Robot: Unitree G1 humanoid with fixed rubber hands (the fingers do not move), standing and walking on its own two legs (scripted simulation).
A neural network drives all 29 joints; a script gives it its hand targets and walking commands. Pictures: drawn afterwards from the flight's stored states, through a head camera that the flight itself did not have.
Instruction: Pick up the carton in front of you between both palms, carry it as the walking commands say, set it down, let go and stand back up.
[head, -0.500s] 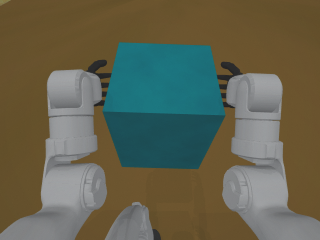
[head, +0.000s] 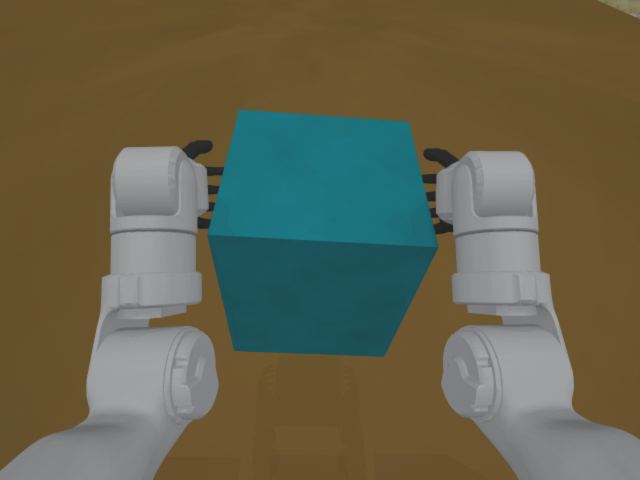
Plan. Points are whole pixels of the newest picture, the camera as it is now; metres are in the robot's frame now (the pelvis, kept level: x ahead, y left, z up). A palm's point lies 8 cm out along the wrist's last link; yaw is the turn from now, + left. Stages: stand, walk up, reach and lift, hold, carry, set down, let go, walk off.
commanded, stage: carry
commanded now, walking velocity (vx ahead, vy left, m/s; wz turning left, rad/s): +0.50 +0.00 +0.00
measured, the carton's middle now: (316, 242) +0.40 +0.01 +0.12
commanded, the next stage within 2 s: none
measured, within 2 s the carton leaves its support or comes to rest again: neither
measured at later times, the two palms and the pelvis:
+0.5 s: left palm (217, 155) +0.62 +0.17 +0.11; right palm (383, 155) +0.62 -0.11 +0.12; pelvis +0.29 +0.03 +0.02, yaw -1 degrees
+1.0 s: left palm (238, 111) +0.78 +0.16 +0.11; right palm (379, 112) +0.78 -0.12 +0.11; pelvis +0.49 +0.01 +0.02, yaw +2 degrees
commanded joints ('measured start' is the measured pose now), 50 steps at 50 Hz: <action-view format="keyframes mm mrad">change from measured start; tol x16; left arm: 1 -618 -1110 -400 53 -468 -13 -236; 8 -698 -1289 -488 -168 -572 -64 -273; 31 93 -1247 -888 -645 -451 -175 -257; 50 185 -1255 -844 -468 -440 -171 -298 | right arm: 1 -674 1092 328 -93 434 -22 270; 9 -669 1195 452 -301 458 -71 215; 33 263 1244 774 -642 411 -152 320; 50 196 1233 797 -505 450 -144 345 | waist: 1 73 -259 -503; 4 56 -43 -420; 18 26 -167 -403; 20 -3 -88 -461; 22 -22 318 -537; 26 -23 102 -390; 34 -9 179 -372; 39 9 -174 -408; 50 4 3 -385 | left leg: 1 -514 -137 -61 537 -47 -12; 7 -498 8 -109 366 142 5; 17 -266 -62 75 -347 438 -9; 19 30 -70 124 -451 516 11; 23 694 352 -511 -368 793 266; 32 380 185 23 -381 1126 104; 40 -145 23 2 -187 13 -66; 43 27 39 -7 -409 216 -58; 46 89 98 -18 -287 560 -53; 50 68 83 -8 -237 632 -60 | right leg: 1 847 -375 724 -131 275 -245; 8 633 -285 356 -242 73 -109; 19 628 -144 -32 21 526 17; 22 -86 16 15 475 -311 86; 24 -272 -9 88 619 -445 70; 32 98 15 -33 -1 -60 99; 36 463 -57 -33 -245 369 89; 38 730 -303 195 -58 931 -34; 44 541 -201 84 -77 544 17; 50 497 -177 55 28 723 2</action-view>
